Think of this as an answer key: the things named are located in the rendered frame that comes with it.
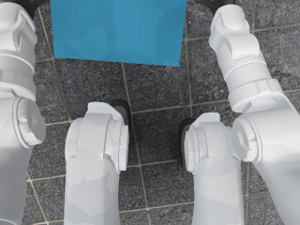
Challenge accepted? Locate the left robot thigh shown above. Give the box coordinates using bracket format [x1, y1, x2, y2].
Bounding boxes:
[64, 112, 129, 225]

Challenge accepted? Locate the right robot foot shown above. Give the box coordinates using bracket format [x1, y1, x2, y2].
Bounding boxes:
[178, 117, 196, 175]

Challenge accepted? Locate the left robot hand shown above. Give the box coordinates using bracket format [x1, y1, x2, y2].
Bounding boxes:
[3, 0, 51, 21]

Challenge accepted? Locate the right robot upper arm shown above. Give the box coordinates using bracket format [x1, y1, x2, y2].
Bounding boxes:
[232, 107, 300, 225]

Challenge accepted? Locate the robot right forearm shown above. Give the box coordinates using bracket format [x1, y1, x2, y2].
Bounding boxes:
[208, 4, 300, 116]

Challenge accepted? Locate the robot left forearm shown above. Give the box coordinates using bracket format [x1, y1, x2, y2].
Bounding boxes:
[0, 2, 38, 102]

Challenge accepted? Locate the left robot upper arm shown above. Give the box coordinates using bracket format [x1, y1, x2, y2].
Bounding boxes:
[0, 96, 46, 225]

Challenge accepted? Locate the right robot hand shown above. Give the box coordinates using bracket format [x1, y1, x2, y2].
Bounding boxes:
[194, 0, 236, 18]

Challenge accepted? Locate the carton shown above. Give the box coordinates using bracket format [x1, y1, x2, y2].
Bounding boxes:
[50, 0, 187, 68]

